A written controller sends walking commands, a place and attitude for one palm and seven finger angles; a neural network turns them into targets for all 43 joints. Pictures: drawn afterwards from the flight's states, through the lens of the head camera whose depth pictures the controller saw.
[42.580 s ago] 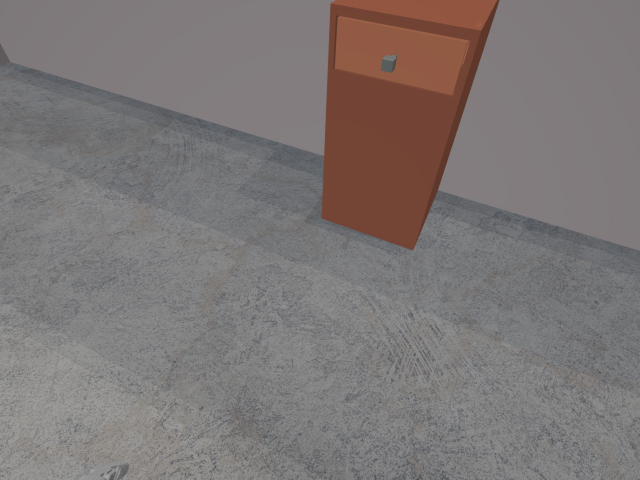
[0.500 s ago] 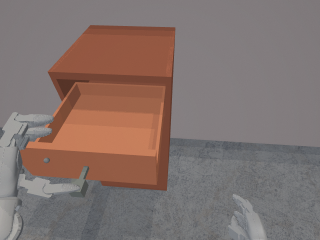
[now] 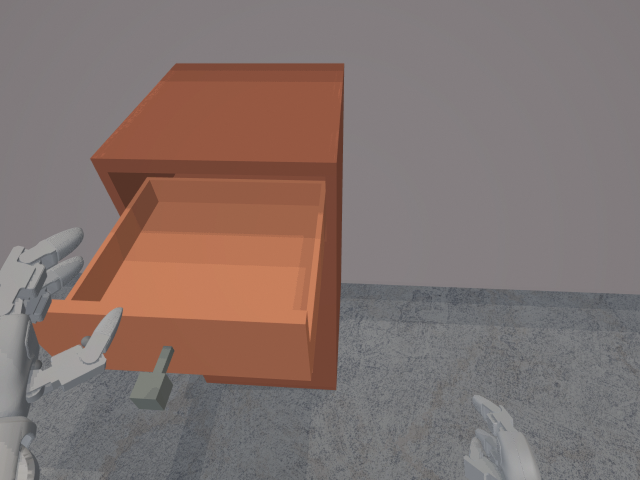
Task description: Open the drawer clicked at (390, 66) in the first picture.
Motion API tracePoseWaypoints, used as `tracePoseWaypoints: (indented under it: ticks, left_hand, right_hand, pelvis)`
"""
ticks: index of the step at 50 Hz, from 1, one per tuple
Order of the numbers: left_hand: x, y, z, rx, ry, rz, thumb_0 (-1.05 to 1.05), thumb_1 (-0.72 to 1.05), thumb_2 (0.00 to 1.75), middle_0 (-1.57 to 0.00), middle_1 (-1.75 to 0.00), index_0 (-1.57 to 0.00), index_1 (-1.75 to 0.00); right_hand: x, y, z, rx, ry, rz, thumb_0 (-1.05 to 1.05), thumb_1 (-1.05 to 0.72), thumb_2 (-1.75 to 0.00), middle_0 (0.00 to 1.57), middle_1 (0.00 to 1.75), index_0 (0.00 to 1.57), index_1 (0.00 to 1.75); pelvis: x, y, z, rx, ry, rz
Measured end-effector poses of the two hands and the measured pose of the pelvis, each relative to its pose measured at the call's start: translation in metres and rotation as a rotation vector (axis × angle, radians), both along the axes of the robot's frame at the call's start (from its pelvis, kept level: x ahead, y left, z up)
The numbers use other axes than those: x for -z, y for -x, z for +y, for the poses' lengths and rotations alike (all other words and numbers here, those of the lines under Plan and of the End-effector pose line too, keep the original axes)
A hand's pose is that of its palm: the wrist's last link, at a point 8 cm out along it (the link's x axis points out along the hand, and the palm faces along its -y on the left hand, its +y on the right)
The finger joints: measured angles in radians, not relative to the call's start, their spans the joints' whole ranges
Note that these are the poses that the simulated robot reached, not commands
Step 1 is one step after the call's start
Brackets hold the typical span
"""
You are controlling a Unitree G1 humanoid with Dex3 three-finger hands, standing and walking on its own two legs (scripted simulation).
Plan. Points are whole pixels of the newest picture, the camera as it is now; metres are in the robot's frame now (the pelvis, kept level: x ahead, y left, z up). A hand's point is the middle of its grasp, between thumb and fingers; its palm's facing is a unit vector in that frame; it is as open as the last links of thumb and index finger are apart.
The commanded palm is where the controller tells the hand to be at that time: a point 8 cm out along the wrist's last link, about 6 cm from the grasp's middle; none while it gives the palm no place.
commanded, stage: draw the hand back to the body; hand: left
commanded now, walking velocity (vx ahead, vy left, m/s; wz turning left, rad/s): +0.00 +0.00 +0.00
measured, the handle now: (157, 376) +0.23 +0.25 +0.00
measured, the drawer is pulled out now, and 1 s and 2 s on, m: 0.30 0.30 0.30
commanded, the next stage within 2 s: step back with the hand held close in 0.28 s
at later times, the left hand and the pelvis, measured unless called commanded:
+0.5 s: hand (77, 350) +0.17 +0.24 +0.17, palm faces +0.42 -0.79 -0.44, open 7.4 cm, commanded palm +0.12 +0.28 +0.19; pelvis -0.01 +0.00 +0.00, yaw +0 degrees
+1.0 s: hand (19, 423) +0.11 +0.26 +0.17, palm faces +0.41 -0.81 -0.41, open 7.4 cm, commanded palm +0.05 +0.30 +0.19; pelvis -0.08 +0.02 -0.02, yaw -1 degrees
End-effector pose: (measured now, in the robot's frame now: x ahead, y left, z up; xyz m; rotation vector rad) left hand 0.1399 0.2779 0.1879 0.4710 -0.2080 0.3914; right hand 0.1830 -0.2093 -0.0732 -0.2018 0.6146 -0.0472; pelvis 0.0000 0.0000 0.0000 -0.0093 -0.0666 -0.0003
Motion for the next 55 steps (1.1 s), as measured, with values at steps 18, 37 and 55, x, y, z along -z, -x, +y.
tracePoseWaypoints:
  ticks: [18,37,55]
  left_hand:
    - [0.0,0.01,-0.004,-0.011,0.011,-0.007,0.01,0.87,0.88,-0.21,-0.31,-0.22,-0.32]
    - [0.019,0.009,0.012,0.111,-0.056,0.048,0.01,0.89,0.89,-0.21,-0.3,-0.22,-0.31]
    - [0.016,0.092,0.019,0.0,-0.049,-0.123,0.01,0.89,0.9,-0.21,-0.3,-0.21,-0.31]
  right_hand:
    - [-0.001,0.008,-0.002,-0.015,0.001,-0.004,0.01,-0.9,-0.9,0.2,0.3,0.2,0.3]
    - [-0.008,0.07,-0.024,0.162,0.103,0.101,0.01,-0.9,-0.9,0.2,0.3,0.2,0.3]
    - [0.009,0.131,0.002,0.061,0.086,0.04,0.01,-0.9,-0.9,0.2,0.3,0.21,0.3]
  pelvis:
    - [0.0,0.009,-0.005,-0.006,0.001,-0.014]
    - [0.008,0.035,0.017,0.022,-0.001,0.079]
    - [0.024,0.1,0.02,0.0,0.012,0.062]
